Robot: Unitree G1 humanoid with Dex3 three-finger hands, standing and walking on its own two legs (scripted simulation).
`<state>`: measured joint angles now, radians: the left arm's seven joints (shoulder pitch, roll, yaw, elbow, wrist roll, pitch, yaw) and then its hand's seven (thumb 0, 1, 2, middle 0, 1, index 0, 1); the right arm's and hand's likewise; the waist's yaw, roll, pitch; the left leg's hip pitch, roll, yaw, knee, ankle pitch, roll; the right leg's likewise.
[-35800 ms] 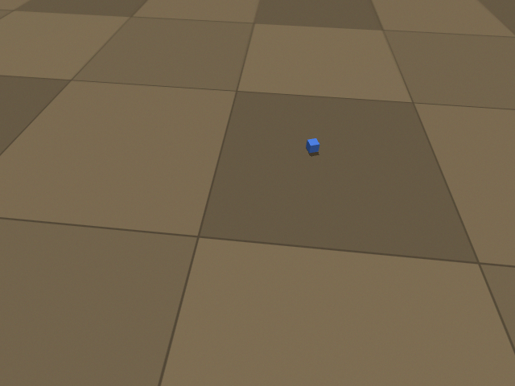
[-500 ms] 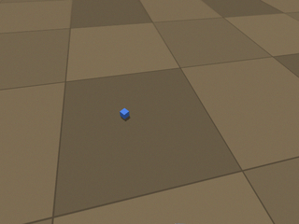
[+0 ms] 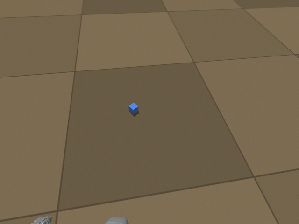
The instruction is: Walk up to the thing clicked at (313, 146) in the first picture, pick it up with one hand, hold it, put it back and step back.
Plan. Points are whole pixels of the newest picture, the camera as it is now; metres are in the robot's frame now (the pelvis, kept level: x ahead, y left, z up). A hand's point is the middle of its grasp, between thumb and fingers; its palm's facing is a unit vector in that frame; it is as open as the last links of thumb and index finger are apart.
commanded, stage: step back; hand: left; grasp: from above
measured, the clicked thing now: (133, 108) +1.03 +0.19 -0.73
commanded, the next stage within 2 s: stand in 0.12 s
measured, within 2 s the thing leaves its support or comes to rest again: neither
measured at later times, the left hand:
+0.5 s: hand out of the picture +0.09 +0.25 -0.14, palm faces -0.04 -0.94 -0.33, open 7.4 cm
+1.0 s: hand out of the picture +0.07 +0.25 -0.13, palm faces -0.05 -0.94 -0.34, open 7.4 cm
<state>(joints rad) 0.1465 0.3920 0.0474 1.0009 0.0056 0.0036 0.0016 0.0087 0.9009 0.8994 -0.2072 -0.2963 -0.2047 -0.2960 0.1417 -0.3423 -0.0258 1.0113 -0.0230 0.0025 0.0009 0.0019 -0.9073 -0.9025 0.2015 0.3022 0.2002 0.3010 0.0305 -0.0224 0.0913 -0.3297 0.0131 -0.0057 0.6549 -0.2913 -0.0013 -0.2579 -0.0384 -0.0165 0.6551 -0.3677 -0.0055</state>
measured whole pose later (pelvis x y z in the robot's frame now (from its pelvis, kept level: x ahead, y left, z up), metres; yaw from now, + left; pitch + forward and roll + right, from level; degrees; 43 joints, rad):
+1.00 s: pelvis +0.00 +0.00 +0.02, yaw -1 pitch -3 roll +0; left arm 0.12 0.36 0.00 1.14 0.01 -0.01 -0.01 0.01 0.90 0.90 -0.21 -0.30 -0.20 -0.30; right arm 0.11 -0.34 0.00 1.15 -0.01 0.00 0.02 0.00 -0.91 -0.90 0.20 0.30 0.20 0.30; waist -0.01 0.00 0.05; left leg -0.16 0.02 0.01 0.34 -0.13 -0.02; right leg -0.10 -0.03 -0.01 0.34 -0.20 0.03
